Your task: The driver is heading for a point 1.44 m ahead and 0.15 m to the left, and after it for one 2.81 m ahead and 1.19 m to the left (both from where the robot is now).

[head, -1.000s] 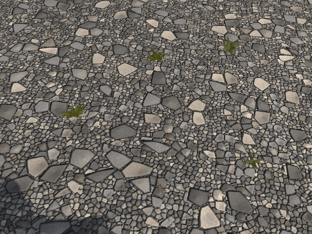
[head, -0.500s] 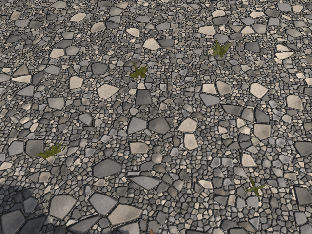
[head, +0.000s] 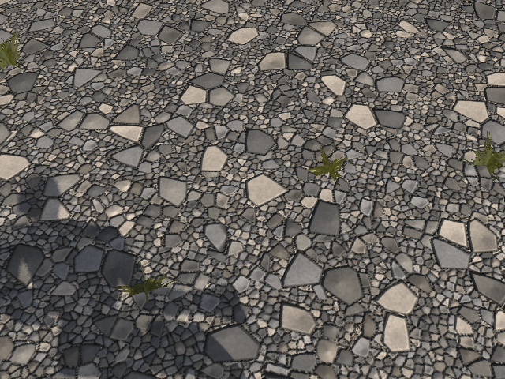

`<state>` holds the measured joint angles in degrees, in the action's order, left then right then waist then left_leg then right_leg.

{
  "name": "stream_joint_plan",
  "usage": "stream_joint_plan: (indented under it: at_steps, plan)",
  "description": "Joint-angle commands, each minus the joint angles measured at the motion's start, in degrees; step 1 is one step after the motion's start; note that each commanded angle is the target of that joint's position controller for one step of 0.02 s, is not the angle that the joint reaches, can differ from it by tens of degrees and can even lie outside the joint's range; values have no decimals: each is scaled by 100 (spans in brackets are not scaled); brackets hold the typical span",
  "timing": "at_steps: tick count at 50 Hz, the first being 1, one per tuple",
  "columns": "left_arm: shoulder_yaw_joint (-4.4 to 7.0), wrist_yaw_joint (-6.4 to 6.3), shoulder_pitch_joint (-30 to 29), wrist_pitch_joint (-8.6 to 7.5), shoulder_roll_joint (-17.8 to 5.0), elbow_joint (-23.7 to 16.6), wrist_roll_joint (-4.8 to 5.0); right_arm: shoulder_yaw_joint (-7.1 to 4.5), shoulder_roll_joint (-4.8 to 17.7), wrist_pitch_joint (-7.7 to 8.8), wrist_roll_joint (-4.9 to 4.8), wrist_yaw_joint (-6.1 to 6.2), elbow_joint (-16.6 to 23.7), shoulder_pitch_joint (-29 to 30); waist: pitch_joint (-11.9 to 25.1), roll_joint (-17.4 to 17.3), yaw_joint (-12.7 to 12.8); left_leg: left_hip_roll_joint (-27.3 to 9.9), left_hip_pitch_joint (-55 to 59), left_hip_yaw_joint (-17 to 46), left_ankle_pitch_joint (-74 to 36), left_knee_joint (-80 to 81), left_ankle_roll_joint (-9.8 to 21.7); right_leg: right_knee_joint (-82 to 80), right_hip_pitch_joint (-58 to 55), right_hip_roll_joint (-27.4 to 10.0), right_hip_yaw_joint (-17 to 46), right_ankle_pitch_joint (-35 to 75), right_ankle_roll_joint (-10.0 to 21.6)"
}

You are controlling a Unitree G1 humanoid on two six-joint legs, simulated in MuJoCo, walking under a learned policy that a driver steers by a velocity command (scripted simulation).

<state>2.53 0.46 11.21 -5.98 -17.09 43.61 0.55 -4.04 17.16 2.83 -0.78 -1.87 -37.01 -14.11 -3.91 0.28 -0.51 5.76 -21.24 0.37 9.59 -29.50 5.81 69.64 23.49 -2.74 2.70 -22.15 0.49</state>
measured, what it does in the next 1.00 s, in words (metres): walks ahead, turning left: right foot, then left foot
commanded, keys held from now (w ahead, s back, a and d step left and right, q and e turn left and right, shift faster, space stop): w+q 0.44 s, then w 0.52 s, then w+e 0.04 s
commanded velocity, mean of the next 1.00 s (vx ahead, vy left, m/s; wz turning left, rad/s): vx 0.50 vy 0.00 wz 0.38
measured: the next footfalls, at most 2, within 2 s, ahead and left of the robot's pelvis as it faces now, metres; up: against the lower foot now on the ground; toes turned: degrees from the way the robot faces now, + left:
right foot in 0.34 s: +0.38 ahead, -0.14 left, +0.00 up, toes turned +16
left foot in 0.84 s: +0.57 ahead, +0.20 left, +0.00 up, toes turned +23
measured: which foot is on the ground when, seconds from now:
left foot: down 0.00-0.34, up 0.36-0.82, down 0.84-1.00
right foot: up 0.00-0.32, down 0.34-0.84, up 0.86-1.00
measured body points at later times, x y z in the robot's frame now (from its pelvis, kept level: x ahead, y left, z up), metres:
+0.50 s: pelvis +0.29 -0.05 +0.01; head +0.31 -0.06 +0.46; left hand +0.32 +0.24 -0.09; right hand +0.48 -0.29 -0.10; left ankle +0.20 +0.06 -0.64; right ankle +0.34 -0.15 -0.73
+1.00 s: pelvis +0.52 +0.09 +0.01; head +0.55 +0.11 +0.46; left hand +0.49 +0.38 -0.12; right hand +0.76 -0.11 -0.09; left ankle +0.53 +0.18 -0.73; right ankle +0.52 -0.08 -0.64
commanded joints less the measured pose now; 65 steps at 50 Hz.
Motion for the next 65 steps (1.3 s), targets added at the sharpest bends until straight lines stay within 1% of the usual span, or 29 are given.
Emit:
stream_joint_plan:
  at_steps: [1, 4, 7, 11, 14, 16, 17, 18, 19, 20, 21, 22, 24, 29, 33, 38, 40, 41, 42, 43, 44, 45, 46, 47, 48, 49, 53, 59, 65]
  plan:
    - [183, -15, 57, -53, -682, -472, -113, -172, 663, 111, 40, 77, 455, 17, 724, -168, 156, -1505, 1372, 2139, -1473, 1524, 1189, -448, 1212, -346, 200, 425, -157]
    - [102, -50, -228, 66, -453, -559, -160, -210, 833, 107, 8, 197, 341, -109, 529, -227, 121, -1276, 752, 1604, -1771, 1602, 1118, -1404, 1130, -261, 13, 983, -455]
    - [15, -24, -933, 50, -279, -713, -132, -226, 898, 40, -30, 274, 228, -295, 436, -443, -166, -950, 483, 1315, -1113, 1483, 804, -2875, 744, 7, -51, 2201, -533]
    - [71, 58, -1372, -30, -461, -861, -16, -245, 932, -16, -73, 281, 62, -601, 438, -591, -356, -1125, 743, 1828, -323, 1165, 634, -3798, 362, 246, 109, 2572, -456]
    - [197, 92, -1104, -107, -692, -830, 11, -242, 861, -50, -65, 303, 42, -533, 449, -795, -142, -1324, 1133, 2365, -157, 647, 497, -4060, 49, 242, 228, 1946, -211]
    - [338, 48, -179, -163, -881, -623, -51, -148, 560, -60, -29, 290, 104, -440, 869, -756, 339, -955, 912, 2181, -404, -320, 207, -4319, -1293, 84, 205, 1800, 106]
    - [420, 2, 653, -175, -1188, -560, -134, -10, 183, -50, 57, 272, 190, -576, 1663, -2, 613, -552, 248, 1647, 530, -1985, -29, -4329, -2723, -932, 1225, 1329, 451]
    - [524, 38, 1041, -102, -1662, -363, -195, 69, -35, 9, -136, 266, 373, -1391, 2142, 2018, 195, 118, -1778, 994, 2606, -3788, -385, -5070, -4200, -2144, 4154, -132, 1442]
    - [428, 64, 876, -83, -1102, -452, -52, -43, 615, 4, -202, 298, 187, -1293, 1716, 1332, 355, -370, -2468, 1117, 2243, -4542, -489, -5359, -3946, -2164, 4533, -1497, 1399]
    - [328, 28, 636, -45, -744, -515, -36, -131, 909, -32, -144, 296, 248, -627, 1056, 803, 515, -570, -2573, 980, 1683, -4680, -511, -5390, -3311, -1899, 3498, -1250, 1130]
    - [271, 16, 377, -6, -626, -535, -92, -140, 870, -61, -61, 306, 303, -299, 722, 422, 442, -759, -2348, 823, 1270, -4558, -529, -5416, -2651, -1633, 2670, -390, 969]
    - [232, 3, 237, 18, -504, -487, -116, -153, 791, -59, -7, 287, 371, -98, 449, 400, 367, -903, -2229, 827, 1009, -4298, -533, -5508, -2197, -1394, 2088, 303, 926]
    - [185, -6, 263, -22, -382, -363, -140, -113, 512, -72, -66, 228, 377, -165, 373, 627, 219, -1045, -1803, 748, 773, -3936, -506, -5747, -1756, -1088, 1378, 997, 894]
    - [257, 22, 475, -66, -652, -36, -49, 23, 185, -56, 7, 188, 479, 259, 271, 368, 199, -1071, -2047, 611, 211, -2636, -600, -6058, -1865, -1149, 633, 2236, 1196]
    - [258, 6, 676, 24, -810, 170, 36, 126, 41, 67, 7, 57, 594, 996, 154, 351, 439, -1069, -1664, 156, -824, -1228, -593, -6086, -1909, -943, 19, 2588, 1035]
    - [273, 7, 1161, 180, -983, 491, 115, 112, 142, 128, -65, -66, 830, 1654, -19, 456, 551, -866, -1377, -68, -569, -332, -383, -5870, -2498, -1243, -13, 2974, 923]
    - [299, -24, 1097, 246, -1103, 541, 142, 22, 330, 142, -26, -79, 775, 1343, 205, 563, 244, -648, -690, -220, -284, -47, -175, -5335, -2684, -1258, -142, 4265, 802]
    - [290, -46, 1007, 274, -1114, 550, 159, -85, 497, 138, 9, -56, 580, 690, 604, 528, -166, -481, 301, -362, -485, 206, -14, -4579, -2550, -1097, -376, 5096, 676]
    - [234, -74, 1004, 267, -997, 518, 115, -230, 781, 111, 30, 4, 304, -189, 1165, 435, -565, -564, 1708, -237, -654, 145, 158, -3501, -1926, -843, -586, 4976, 492]
    - [83, -79, 1049, 209, -582, 293, -52, -354, 1271, 55, 123, 107, 144, -1140, 2027, -470, -813, -1899, 3661, 1503, -647, -7, 655, -1481, -246, -382, -803, 2896, 211]
    - [-67, -32, 1520, 86, -158, 254, -49, -332, 1438, 59, 94, 86, 126, -1136, 2683, -1593, -438, -2883, 4511, 3970, 198, 799, 1375, -28, 1264, 441, -141, -1100, 34]
    - [98, 13, 1058, 17, -760, 242, 104, -199, 917, 78, 42, 70, 125, -971, 2145, -1019, -595, -2671, 4134, 3703, 654, 1022, 1174, 452, 1890, 106, 299, -1014, 76]
    - [128, 35, 624, -28, -845, 89, 189, -134, 764, 101, 19, 65, 122, -611, 1338, -864, -486, -2446, 3349, 2801, 273, 1142, 987, 350, 2097, -136, 132, -481, 122]
    - [118, 5, 434, -40, -748, 87, 130, -96, 639, 118, 36, 49, 119, -280, 973, -459, -304, -2174, 2624, 2249, -210, 1286, 872, 69, 1916, -335, 43, -7, 100]
    - [141, -4, 426, -7, -712, 98, 43, -59, 502, 144, 72, 24, 126, -51, 716, -443, -118, -1986, 2049, 1866, -681, 1474, 821, -219, 1661, -467, 50, 304, 51]
    - [135, 14, 611, 66, -619, 164, 54, -39, 401, 181, 116, 22, 114, 87, 701, -540, 67, -1907, 1695, 1594, -828, 1673, 801, -320, 1325, -567, 114, 521, 9]
    - [100, -15, 454, 300, -351, 147, 77, -100, 495, 358, 153, 71, -159, 83, 356, -428, 169, -1895, 1142, 758, -1165, 2190, 823, -853, 1410, -559, 243, 1179, -186]
    - [49, 115, -508, 243, -208, -149, 45, -136, 691, 360, 142, 191, -465, -138, 43, -287, -172, -1775, 1392, -273, -1243, 2368, 470, -2719, 1405, -305, 72, 2893, -120]
    - [29, 315, -1183, 244, -231, -643, 36, -219, 871, 143, 13, 257, -808, -496, -106, -269, -352, -2162, 2692, -617, -2195, 1750, 268, -3470, 1736, -144, -295, 2041, 232]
